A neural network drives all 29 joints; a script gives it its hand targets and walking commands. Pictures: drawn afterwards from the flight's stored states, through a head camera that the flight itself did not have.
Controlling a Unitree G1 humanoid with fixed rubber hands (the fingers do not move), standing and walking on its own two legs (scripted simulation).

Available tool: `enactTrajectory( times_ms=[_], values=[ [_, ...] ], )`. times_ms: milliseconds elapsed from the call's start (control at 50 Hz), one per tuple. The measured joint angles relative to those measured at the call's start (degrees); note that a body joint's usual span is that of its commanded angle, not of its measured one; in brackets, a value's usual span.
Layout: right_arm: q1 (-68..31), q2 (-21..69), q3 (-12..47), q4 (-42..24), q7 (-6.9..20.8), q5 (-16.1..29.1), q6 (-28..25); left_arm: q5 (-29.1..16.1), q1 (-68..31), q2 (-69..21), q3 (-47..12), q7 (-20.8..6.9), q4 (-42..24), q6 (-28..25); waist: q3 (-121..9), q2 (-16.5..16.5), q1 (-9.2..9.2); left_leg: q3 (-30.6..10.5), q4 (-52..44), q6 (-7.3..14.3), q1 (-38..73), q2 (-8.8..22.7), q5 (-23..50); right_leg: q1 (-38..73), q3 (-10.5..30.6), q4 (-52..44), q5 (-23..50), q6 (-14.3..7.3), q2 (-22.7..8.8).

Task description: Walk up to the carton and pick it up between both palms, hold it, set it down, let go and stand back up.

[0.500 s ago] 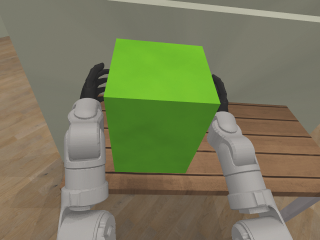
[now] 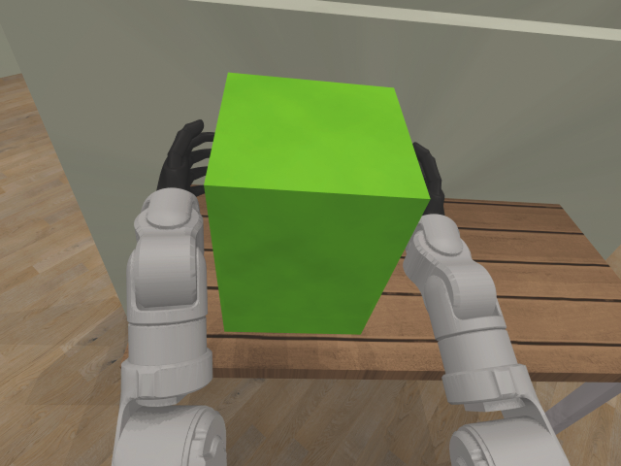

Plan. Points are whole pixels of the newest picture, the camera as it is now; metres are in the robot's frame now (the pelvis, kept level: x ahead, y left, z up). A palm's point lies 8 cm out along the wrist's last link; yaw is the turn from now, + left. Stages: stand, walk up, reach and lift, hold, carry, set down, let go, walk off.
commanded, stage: hold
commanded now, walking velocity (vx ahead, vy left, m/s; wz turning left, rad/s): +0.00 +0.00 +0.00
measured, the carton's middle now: (302, 219) +0.38 +0.00 +0.17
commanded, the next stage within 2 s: set down in 0.74 s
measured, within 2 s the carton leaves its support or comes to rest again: neither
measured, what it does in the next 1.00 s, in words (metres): stands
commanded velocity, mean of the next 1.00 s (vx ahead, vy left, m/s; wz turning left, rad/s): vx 0.00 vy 0.00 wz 0.00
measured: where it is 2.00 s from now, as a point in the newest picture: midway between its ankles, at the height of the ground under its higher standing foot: outside the picture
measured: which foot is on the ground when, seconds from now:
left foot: down 0.00-1.00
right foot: down 0.00-1.00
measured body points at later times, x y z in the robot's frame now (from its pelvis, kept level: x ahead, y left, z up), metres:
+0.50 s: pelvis +0.00 +0.00 +0.00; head -0.02 +0.04 +0.45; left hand +0.38 +0.14 +0.22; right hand +0.37 -0.14 +0.20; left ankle +0.02 +0.10 -0.75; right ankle +0.02 -0.10 -0.75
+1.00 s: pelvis +0.00 +0.00 +0.00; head -0.03 +0.02 +0.45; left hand +0.38 +0.13 +0.22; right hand +0.36 -0.15 +0.20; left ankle +0.02 +0.10 -0.75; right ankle +0.02 -0.10 -0.75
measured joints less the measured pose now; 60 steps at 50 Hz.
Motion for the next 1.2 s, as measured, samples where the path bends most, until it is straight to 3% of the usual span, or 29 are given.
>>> enactTrajectory(
  times_ms=[560,780,860,1000,1200],
  values=[
    [-0.01,0.25,-0.12,0.21,-0.22,-0.16,-0.11,-0.2,-0.18,0.22,0.11,-0.13,0.46,-0.17,-0.08,-0.16,-0.01,0.07,-0.08,-0.13,-0.15,0.13,0.17,-0.17,-0.24,0.16,-0.06,-0.16,0.06],
    [-0.32,0.01,0.18,-2.9,-0.2,0.61,1.3,-0.3,0.69,0.23,-0.42,0.3,-4.1,1.73,0.44,0.31,-0.56,-0.2,-0.49,-0.12,0.48,-0.06,0.46,0.43,-0.62,0.13,-0.1,-0.13,-0.13],
    [0.15,0.83,-0.69,-4.38,-0.52,0.03,0.64,-0.06,0.49,0.14,0.05,-0.97,-3.54,-0.05,0.55,0.77,-0.85,-0.38,-0.73,0.03,1.05,-0.3,0.57,0.79,-0.87,0.57,-0.48,-0.02,-0.39],
    [1.31,2.37,-2.6,0.0,0.97,-3.7,-5.33,1.09,0.5,-1.09,1.35,-2.65,2.49,-6.53,1.25,1.35,-0.6,-0.24,-1.86,0.14,2.69,-0.62,0.94,1.67,-0.92,1.13,-1.02,0.1,-0.81],
    [7.06,3.8,-3.9,6.49,2.98,-9.0,-19.73,-0.68,6.07,-2.7,0.2,-0.96,8.42,-19.56,3.58,0.78,0.72,-0.03,-3.45,0.04,3.88,-0.49,1.22,2.62,-0.95,0.07,-1.01,0.03,-0.71]
  ],
)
